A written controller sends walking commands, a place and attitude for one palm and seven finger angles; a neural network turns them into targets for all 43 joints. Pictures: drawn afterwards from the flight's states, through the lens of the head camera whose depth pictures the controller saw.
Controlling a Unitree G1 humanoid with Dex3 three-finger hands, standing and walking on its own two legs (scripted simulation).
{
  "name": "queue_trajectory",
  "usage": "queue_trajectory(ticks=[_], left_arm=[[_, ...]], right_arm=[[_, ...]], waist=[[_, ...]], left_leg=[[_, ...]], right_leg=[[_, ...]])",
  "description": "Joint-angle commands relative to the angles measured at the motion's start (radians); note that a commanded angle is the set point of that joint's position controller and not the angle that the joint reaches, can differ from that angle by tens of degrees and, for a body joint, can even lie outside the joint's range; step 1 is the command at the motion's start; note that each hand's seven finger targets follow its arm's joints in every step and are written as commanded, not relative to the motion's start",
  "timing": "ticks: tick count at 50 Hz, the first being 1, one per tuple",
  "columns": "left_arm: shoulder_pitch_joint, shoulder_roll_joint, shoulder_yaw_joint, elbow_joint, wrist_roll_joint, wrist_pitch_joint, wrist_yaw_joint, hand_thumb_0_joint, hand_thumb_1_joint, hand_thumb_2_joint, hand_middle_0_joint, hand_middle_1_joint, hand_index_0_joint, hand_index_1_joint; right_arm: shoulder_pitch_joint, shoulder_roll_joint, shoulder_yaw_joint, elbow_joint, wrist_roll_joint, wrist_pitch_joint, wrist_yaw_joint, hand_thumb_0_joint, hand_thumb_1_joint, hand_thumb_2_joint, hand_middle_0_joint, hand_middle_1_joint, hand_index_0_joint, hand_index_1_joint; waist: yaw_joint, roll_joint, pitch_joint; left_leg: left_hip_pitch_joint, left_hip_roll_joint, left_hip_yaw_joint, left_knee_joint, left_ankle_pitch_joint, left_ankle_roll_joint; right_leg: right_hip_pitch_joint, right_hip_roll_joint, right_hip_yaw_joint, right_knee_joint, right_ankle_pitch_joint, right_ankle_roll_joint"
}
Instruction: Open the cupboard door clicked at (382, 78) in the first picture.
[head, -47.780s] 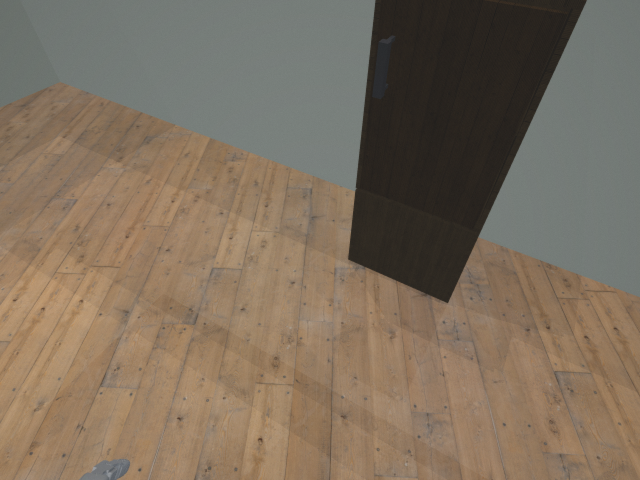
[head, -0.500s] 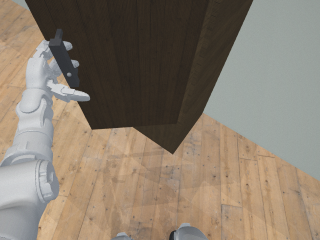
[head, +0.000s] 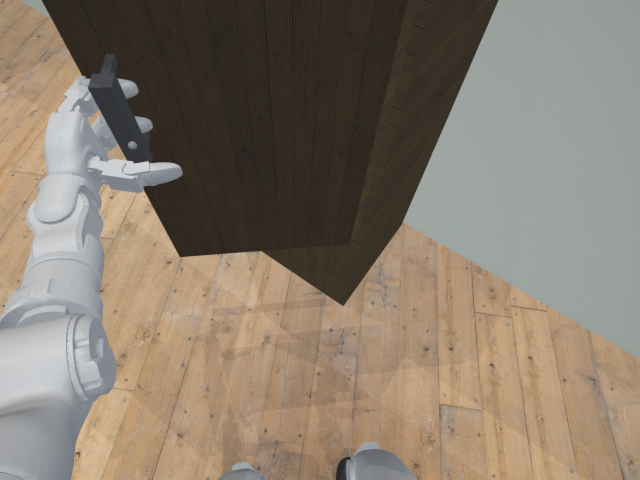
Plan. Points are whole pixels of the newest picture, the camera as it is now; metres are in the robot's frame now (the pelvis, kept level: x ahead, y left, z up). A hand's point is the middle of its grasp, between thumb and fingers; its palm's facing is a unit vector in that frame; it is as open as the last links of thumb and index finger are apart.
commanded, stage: close the thumb around the handle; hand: left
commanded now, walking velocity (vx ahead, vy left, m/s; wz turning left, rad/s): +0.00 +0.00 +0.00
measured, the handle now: (127, 115) +0.55 +0.21 +0.10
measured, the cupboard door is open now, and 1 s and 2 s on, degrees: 42 55 85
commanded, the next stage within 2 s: pull the door open along its arc in 0.46 s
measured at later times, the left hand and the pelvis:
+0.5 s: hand (136, 147) +0.50 +0.19 +0.11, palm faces +0.02 -1.00 +0.00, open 6.2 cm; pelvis +0.00 +0.00 +0.00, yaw -1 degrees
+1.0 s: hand (147, 198) +0.42 +0.17 +0.10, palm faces -0.01 -1.00 +0.00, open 6.4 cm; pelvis +0.02 +0.01 +0.01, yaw -2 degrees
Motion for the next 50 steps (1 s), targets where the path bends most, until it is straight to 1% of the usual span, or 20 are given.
queue_trajectory(ticks=[1,5,7,11,12,13,17,19,20,22,23,24,28,29,30,32,39,47,49,50], left_arm=[[-0.451,0.232,0.000,-0.181,-0.017,-0.051,-0.014,0.000,0.228,0.612,-0.352,-1.278,-0.352,-1.278],[-0.434,0.278,0.034,-0.163,-0.021,-0.030,-0.016,0.000,0.452,0.708,-0.368,-1.302,-0.368,-1.302],[-0.454,0.264,0.026,-0.203,-0.023,-0.047,-0.015,0.000,0.564,0.756,-0.376,-1.314,-0.376,-1.314],[-0.451,0.285,0.043,-0.231,-0.022,-0.071,-0.013,0.000,0.788,0.852,-0.392,-1.338,-0.392,-1.338],[-0.426,0.280,0.039,-0.223,-0.018,-0.069,-0.015,0.000,0.844,0.876,-0.396,-1.344,-0.396,-1.344],[-0.449,0.244,0.008,-0.219,-0.020,-0.064,-0.017,0.000,0.900,0.900,-0.400,-1.350,-0.400,-1.350],[-0.429,0.306,0.059,-0.207,-0.020,-0.058,-0.015,0.000,0.900,0.900,-0.400,-1.350,-0.400,-1.350],[-0.422,0.307,0.063,-0.229,-0.022,-0.055,-0.020,0.000,0.900,0.900,-0.400,-1.350,-0.400,-1.350],[-0.410,0.282,0.048,-0.232,-0.026,-0.053,-0.021,0.000,0.900,0.900,-0.400,-1.350,-0.400,-1.350],[-0.389,0.294,0.068,-0.251,-0.030,-0.057,-0.016,0.000,0.900,0.900,-0.400,-1.350,-0.400,-1.350],[-0.379,0.265,0.050,-0.246,-0.034,-0.054,-0.014,0.000,0.900,0.900,-0.400,-1.350,-0.400,-1.350],[-0.381,0.280,0.060,-0.231,-0.030,-0.051,-0.009,0.000,0.900,0.900,-0.400,-1.350,-0.400,-1.350],[-0.404,0.269,0.046,-0.209,-0.016,-0.050,0.006,0.000,0.900,0.900,-0.400,-1.350,-0.400,-1.350],[-0.417,0.208,-0.003,-0.229,-0.020,-0.050,0.005,0.000,0.900,0.900,-0.400,-1.350,-0.400,-1.350],[-0.396,0.188,-0.003,-0.238,-0.024,-0.051,0.008,0.000,0.900,0.900,-0.400,-1.350,-0.400,-1.350],[-0.347,0.203,0.018,-0.264,-0.028,-0.060,0.010,0.000,0.900,0.900,-0.400,-1.350,-0.400,-1.350],[-0.133,0.141,-0.003,-0.407,-0.059,-0.039,0.007,0.000,0.900,0.900,-0.400,-1.350,-0.400,-1.350],[0.280,0.004,-0.066,-0.732,-0.111,0.008,0.027,0.000,0.900,0.900,-0.400,-1.350,-0.400,-1.350],[0.347,-0.066,-0.111,-0.817,-0.123,0.027,0.039,0.000,0.900,0.900,-0.400,-1.350,-0.400,-1.350],[0.360,-0.106,-0.063,-0.873,-0.157,0.046,0.122,0.000,0.900,0.900,-0.400,-1.350,-0.400,-1.350]], right_arm=[[0.137,-0.167,-0.064,-0.058,0.001,-0.014,-0.010,0.000,-0.900,-0.900,0.200,0.300,0.200,0.300],[0.134,-0.176,-0.064,-0.068,0.005,-0.014,-0.015,0.000,-0.900,-0.900,0.200,0.300,0.200,0.300],[0.132,-0.169,-0.064,-0.068,0.002,-0.017,-0.015,0.000,-0.900,-0.900,0.200,0.300,0.200,0.300],[0.141,-0.170,-0.065,-0.069,-0.003,-0.018,-0.012,0.000,-0.900,-0.900,0.200,0.300,0.200,0.300],[0.136,-0.169,-0.066,-0.073,0.001,-0.016,-0.012,0.000,-0.900,-0.900,0.200,0.300,0.200,0.300],[0.130,-0.165,-0.064,-0.069,0.002,-0.016,-0.011,0.000,-0.900,-0.900,0.200,0.300,0.200,0.300],[0.134,-0.173,-0.065,-0.069,0.001,-0.012,-0.014,0.000,-0.900,-0.900,0.200,0.300,0.200,0.300],[0.135,-0.172,-0.066,-0.073,0.002,-0.011,-0.015,0.000,-0.900,-0.900,0.200,0.300,0.200,0.300],[0.129,-0.168,-0.066,-0.077,0.002,-0.010,-0.014,0.000,-0.900,-0.900,0.200,0.300,0.200,0.300],[0.133,-0.167,-0.069,-0.080,0.001,-0.010,-0.012,0.000,-0.900,-0.900,0.200,0.300,0.200,0.300],[0.127,-0.165,-0.067,-0.084,0.001,-0.009,-0.009,0.000,-0.900,-0.900,0.200,0.300,0.200,0.300],[0.128,-0.168,-0.068,-0.078,0.001,-0.007,-0.011,0.000,-0.900,-0.900,0.200,0.300,0.200,0.300],[0.130,-0.167,-0.067,-0.075,0.000,-0.008,-0.010,0.000,-0.900,-0.900,0.200,0.300,0.200,0.300],[0.126,-0.162,-0.067,-0.078,0.001,-0.010,-0.008,0.000,-0.900,-0.900,0.200,0.300,0.200,0.300],[0.125,-0.159,-0.071,-0.078,-0.001,-0.014,-0.005,0.000,-0.900,-0.900,0.200,0.300,0.200,0.300],[0.129,-0.163,-0.076,-0.081,-0.002,-0.014,-0.003,0.000,-0.900,-0.900,0.200,0.300,0.200,0.300],[0.087,-0.151,-0.082,-0.123,0.010,-0.010,0.012,0.000,-0.900,-0.900,0.200,0.300,0.200,0.300],[-0.017,-0.120,-0.083,-0.194,0.033,-0.031,0.026,0.000,-0.900,-0.900,0.200,0.300,0.200,0.300],[-0.046,-0.112,-0.082,-0.205,0.037,-0.041,0.029,0.000,-0.900,-0.900,0.200,0.300,0.200,0.300],[-0.082,-0.092,-0.081,-0.210,0.040,-0.048,0.031,0.000,-0.900,-0.900,0.200,0.300,0.200,0.300]], waist=[[-0.019,0.057,-0.383],[-0.011,0.011,-0.374],[-0.007,0.079,-0.410],[0.002,0.077,-0.444],[0.005,0.076,-0.453],[-0.010,0.084,-0.420],[0.002,0.067,-0.427],[0.010,0.077,-0.441],[0.010,0.082,-0.442],[0.021,0.088,-0.461],[0.019,0.080,-0.446],[0.014,0.056,-0.418],[0.003,0.057,-0.383],[-0.009,0.054,-0.381],[0.003,0.071,-0.396],[0.021,0.080,-0.458],[0.072,0.040,-0.467],[0.135,0.035,-0.386],[0.133,0.014,-0.351],[0.173,-0.013,-0.315]], left_leg=[[0.180,-0.040,-0.071,-0.092,0.331,0.012],[0.124,-0.044,-0.062,-0.103,0.276,0.015],[0.172,-0.045,-0.065,-0.098,0.312,0.012],[0.191,-0.042,-0.070,-0.087,0.352,0.012],[0.194,-0.041,-0.070,-0.088,0.359,0.010],[0.191,-0.040,-0.067,-0.090,0.346,0.009],[0.173,-0.041,-0.065,-0.092,0.337,0.012],[0.183,-0.040,-0.064,-0.092,0.360,0.010],[0.191,-0.041,-0.062,-0.093,0.368,0.009],[0.222,-0.036,-0.068,-0.090,0.424,0.006],[0.212,-0.037,-0.064,-0.091,0.411,0.006],[0.198,-0.034,-0.065,-0.093,0.396,0.007],[0.185,-0.036,-0.065,-0.098,0.354,0.008],[0.192,-0.037,-0.067,-0.100,0.344,0.007],[0.206,-0.037,-0.064,-0.100,0.357,0.006],[0.251,-0.032,-0.072,-0.091,0.431,-0.001],[0.248,-0.030,-0.052,-0.112,0.504,0.002],[0.270,-0.027,-0.027,-0.164,0.552,0.004],[0.284,-0.028,-0.023,-0.179,0.525,0.001],[0.258,-0.033,-0.025,-0.194,0.479,-0.008]], right_leg=[[0.242,0.044,0.047,-0.056,0.302,-0.006],[0.279,0.040,0.057,-0.067,0.284,-0.002],[0.265,0.040,0.056,-0.058,0.300,-0.005],[0.276,0.044,0.055,-0.047,0.323,-0.007],[0.274,0.044,0.053,-0.044,0.326,-0.007],[0.254,0.043,0.051,-0.051,0.316,-0.005],[0.277,0.042,0.054,-0.051,0.319,-0.005],[0.285,0.042,0.054,-0.048,0.337,-0.006],[0.285,0.043,0.053,-0.048,0.343,-0.006],[0.281,0.045,0.047,-0.041,0.369,-0.008],[0.277,0.046,0.046,-0.045,0.359,-0.006],[0.267,0.046,0.045,-0.048,0.350,-0.005],[0.247,0.045,0.046,-0.053,0.314,-0.005],[0.235,0.045,0.043,-0.056,0.303,-0.004],[0.239,0.045,0.042,-0.055,0.309,-0.006],[0.248,0.045,0.039,-0.040,0.342,-0.008],[0.345,0.046,0.038,-0.047,0.420,-0.011],[0.438,0.036,0.034,-0.075,0.468,-0.015],[0.436,0.035,0.026,-0.091,0.456,-0.011],[0.432,0.038,0.010,-0.106,0.410,-0.010]])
